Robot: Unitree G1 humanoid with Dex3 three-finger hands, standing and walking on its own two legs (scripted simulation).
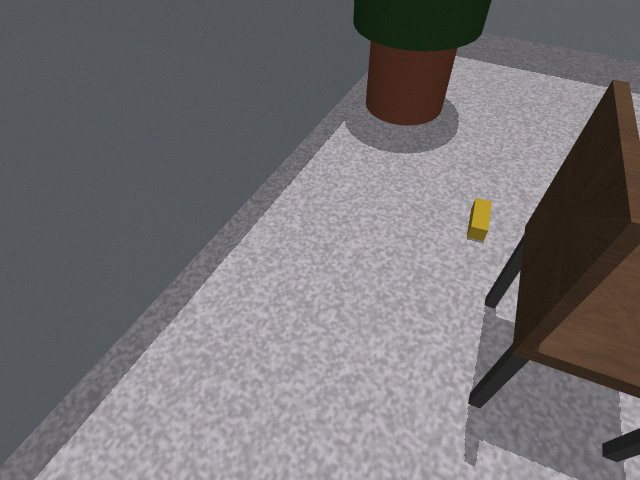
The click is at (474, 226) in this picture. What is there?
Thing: lying carton
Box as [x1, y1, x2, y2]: [467, 198, 491, 240]
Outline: 476,198 471,208 467,236 483,240 488,229 491,201
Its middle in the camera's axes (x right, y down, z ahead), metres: +0.69 -0.08 +1.64
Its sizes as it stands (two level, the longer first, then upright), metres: 0.179 0.068 0.067
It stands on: the floor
